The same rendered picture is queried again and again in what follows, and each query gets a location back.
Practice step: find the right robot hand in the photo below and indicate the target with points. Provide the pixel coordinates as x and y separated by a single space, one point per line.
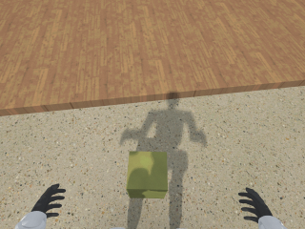
260 208

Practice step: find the robot left forearm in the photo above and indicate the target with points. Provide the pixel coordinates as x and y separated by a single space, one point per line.
32 220

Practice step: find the robot right forearm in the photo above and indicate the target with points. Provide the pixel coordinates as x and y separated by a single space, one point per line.
270 222

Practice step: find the left robot hand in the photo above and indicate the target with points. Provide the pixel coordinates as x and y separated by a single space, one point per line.
42 205

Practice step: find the carton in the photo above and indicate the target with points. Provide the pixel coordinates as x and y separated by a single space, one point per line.
147 175

